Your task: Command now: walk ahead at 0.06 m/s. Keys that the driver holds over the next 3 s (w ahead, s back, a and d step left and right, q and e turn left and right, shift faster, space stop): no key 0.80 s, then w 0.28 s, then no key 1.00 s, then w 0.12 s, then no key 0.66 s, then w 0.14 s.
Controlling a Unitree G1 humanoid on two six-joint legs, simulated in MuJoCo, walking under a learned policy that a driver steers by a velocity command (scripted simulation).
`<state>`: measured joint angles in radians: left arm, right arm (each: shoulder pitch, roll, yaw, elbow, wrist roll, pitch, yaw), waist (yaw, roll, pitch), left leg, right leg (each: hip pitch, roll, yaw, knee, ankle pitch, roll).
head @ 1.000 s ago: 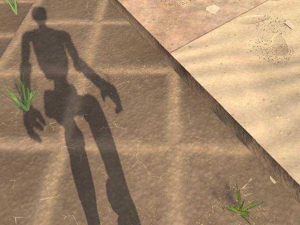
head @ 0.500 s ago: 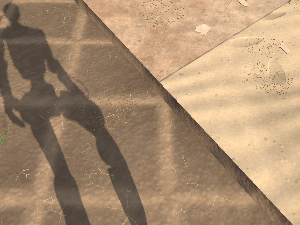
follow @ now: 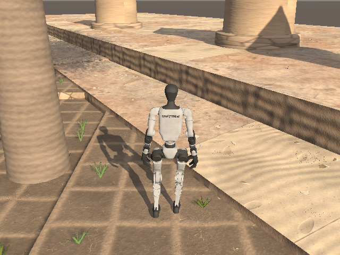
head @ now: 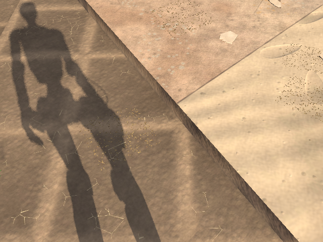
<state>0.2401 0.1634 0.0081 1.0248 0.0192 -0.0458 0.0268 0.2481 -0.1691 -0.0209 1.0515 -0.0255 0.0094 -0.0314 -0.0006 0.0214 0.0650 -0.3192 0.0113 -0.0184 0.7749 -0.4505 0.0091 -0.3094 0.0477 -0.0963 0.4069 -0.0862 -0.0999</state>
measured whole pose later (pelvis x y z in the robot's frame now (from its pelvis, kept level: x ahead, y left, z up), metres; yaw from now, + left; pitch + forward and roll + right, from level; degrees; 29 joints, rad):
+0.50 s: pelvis +0.02 +0.02 +0.01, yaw +0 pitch -1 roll +0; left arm 0.31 0.13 0.00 1.13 0.01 -0.01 0.03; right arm 0.34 -0.12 0.01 1.13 -0.01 -0.02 -0.04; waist 0.01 0.00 0.01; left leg -0.14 -0.03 0.02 0.41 -0.25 0.03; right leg -0.26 0.02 -0.06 0.39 -0.11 -0.05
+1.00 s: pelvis +0.07 +0.02 +0.00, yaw +0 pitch +0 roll +0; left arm 0.34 0.13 0.01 1.13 0.03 -0.01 0.01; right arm 0.44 -0.14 -0.02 1.13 -0.02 -0.02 -0.04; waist -0.02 0.02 -0.02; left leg -0.09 -0.03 0.01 0.42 -0.33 0.06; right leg -0.32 0.02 -0.06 0.66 -0.37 -0.07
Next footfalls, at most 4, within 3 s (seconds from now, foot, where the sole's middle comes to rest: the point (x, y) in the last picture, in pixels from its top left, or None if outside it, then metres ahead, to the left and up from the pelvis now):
0.10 left None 0.05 0.13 -0.77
1.50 left None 0.35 0.09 -0.77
2.60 right None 0.40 -0.10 -0.77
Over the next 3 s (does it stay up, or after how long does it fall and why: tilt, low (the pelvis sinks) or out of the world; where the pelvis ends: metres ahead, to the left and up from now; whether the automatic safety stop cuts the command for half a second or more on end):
stays up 0.35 0.00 0.00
